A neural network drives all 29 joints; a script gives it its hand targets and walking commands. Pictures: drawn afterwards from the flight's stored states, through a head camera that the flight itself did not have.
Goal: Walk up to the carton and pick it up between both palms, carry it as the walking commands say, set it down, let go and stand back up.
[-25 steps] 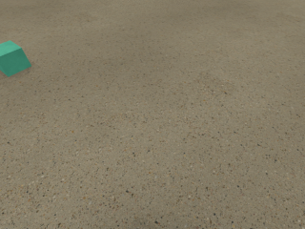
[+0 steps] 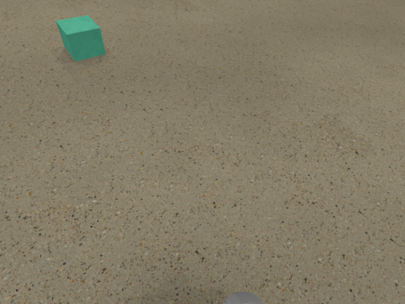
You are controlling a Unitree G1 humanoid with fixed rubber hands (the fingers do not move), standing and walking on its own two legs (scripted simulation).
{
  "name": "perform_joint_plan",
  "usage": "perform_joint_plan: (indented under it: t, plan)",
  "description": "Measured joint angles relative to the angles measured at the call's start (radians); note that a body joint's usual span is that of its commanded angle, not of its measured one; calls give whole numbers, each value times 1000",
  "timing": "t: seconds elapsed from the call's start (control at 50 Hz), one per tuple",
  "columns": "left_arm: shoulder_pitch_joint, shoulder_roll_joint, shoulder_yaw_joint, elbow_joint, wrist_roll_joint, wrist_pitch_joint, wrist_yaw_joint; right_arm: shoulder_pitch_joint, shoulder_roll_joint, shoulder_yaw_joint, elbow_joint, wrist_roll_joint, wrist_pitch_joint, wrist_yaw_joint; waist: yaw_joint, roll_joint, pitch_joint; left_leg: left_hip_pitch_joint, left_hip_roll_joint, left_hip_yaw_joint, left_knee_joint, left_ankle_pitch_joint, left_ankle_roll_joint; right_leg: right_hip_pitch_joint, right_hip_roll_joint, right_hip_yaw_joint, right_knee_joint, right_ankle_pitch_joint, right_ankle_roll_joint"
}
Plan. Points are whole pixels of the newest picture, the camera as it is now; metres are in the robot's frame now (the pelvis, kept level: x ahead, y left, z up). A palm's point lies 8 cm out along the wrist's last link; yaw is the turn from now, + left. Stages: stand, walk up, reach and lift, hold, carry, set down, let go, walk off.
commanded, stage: walk up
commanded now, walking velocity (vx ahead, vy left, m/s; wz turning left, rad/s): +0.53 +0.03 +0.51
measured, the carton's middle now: (81, 38) +2.18 +0.81 -0.66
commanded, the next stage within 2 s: none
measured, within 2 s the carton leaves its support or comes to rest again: neither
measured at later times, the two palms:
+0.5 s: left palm (103, 221) +0.33 +0.22 -0.13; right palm (298, 242) +0.27 -0.27 -0.15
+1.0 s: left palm (54, 203) +0.39 +0.36 -0.16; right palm (204, 132) +0.63 -0.05 -0.13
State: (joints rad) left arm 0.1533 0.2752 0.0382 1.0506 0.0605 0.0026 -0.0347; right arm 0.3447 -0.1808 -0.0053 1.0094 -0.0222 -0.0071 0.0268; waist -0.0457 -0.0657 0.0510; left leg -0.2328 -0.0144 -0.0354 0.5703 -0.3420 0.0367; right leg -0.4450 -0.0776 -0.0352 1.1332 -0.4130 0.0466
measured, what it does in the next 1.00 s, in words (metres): walks ahead, turning left: right foot, then left foot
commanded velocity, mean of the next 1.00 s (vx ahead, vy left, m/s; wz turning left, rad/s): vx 0.49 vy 0.11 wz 0.26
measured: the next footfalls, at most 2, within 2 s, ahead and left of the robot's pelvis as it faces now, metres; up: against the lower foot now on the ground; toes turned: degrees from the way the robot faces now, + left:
right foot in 0.36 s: +0.40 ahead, -0.12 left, +0.00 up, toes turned +2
left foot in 0.86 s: +0.54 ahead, +0.26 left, +0.00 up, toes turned +23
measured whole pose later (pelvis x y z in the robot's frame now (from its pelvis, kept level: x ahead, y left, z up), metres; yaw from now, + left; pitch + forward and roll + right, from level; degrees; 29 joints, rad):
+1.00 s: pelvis +0.47 +0.13 +0.00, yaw +16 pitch +1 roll -1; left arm 0.28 0.23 0.04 1.05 0.02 -0.04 -0.01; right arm 0.13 -0.15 -0.02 0.97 -0.04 -0.07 0.03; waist 0.05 -0.06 0.09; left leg -0.38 0.04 0.12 0.55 -0.19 0.04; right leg -0.38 -0.14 -0.06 1.16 -0.39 0.00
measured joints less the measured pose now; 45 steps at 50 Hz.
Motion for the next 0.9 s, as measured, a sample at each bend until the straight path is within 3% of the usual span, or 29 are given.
perform_joint_plan:
  t: [0.1, 0.2, 0.32, 0.36, 0.38, 0.44, 0.5, 0.56, 0.64, 0.72, 0.8, 0.86, 0.9]
  plan:
    - [-41, -40, -23, -56, -10, -22, -11, 76, 12, 6, 48, 12, -30, -17, -29, 64, -30, 145, -26, -65, -212, 62, 24, -89, -7, 15, -123, 131, 16]
    - [-113, -28, -15, -106, -23, -16, -10, 123, 39, 8, 75, 7, -49, -24, -62, 47, -37, 277, -39, -118, -339, 64, 23, -152, -18, 25, -322, 240, 34]
    - [-148, -41, -3, -139, -36, -22, -10, 161, 20, -5, 106, -3, -49, -27, -71, 49, -68, 382, -13, -141, -334, -61, 5, -138, 9, -50, -514, 270, 22]
    - [-139, -55, -1, -151, -32, -41, -4, 176, 8, -4, 114, 5, -52, -28, -67, 51, -80, 357, -17, -146, -202, -149, -2, -76, 13, -73, -587, 279, -8]
    - [-133, -65, 3, -154, -28, -55, 5, 166, 2, 0, 121, 11, -49, -28, -59, 52, -77, 293, -27, -130, -35, -187, -2, -79, 11, -77, -565, 339, -38]
    - [-88, -93, -11, -143, -23, -69, 23, 87, -26, -3, 110, 11, -38, -28, -63, 89, -28, 58, -13, -84, 461, -134, 4, -30, 11, -129, -487, 246, -77]
    - [-1, -109, -16, -96, -28, -60, 37, 27, -58, -20, 77, 0, -29, -8, -33, 113, -17, -130, 17, -38, 637, -12, -12, 74, 15, -160, -525, 195, -71]
    - [98, -103, 2, -47, -38, -50, 47, -44, -84, -36, 44, -14, -4, 14, 16, 113, -9, -266, 66, 14, 640, 62, -35, 168, 14, -155, -563, 169, -63]
    - [200, -79, 23, 17, -29, -42, 44, -132, -91, -42, 4, -23, 19, 38, 65, 92, -5, -374, 120, 47, 494, 150, -62, 270, -8, -147, -617, 139, -40]
    - [260, -66, 33, 54, -23, -37, 38, -214, -74, -25, -18, -13, 31, 63, 93, 64, -1, -375, 145, 68, 252, 233, -73, 348, -35, -148, -683, 122, -6]
    - [282, -70, 29, 58, -25, -38, 32, -271, -54, -13, -36, -3, 22, 74, 112, 50, 2, -309, 146, 103, 71, 220, -73, 397, -57, -158, -716, 87, 36]
    - [287, -80, 21, 45, -29, -39, 29, -279, -51, -13, -54, -4, 1, 65, 122, 58, -4, -227, 127, 129, -18, 192, -51, 402, -83, -166, -655, 12, 70]
    - [249, -70, 16, 40, -33, -33, 26, -284, -27, -21, -57, -10, -23, 45, 122, 21, 21, -238, 83, 149, 40, 215, -20, 339, -131, -117, -470, -53, 30]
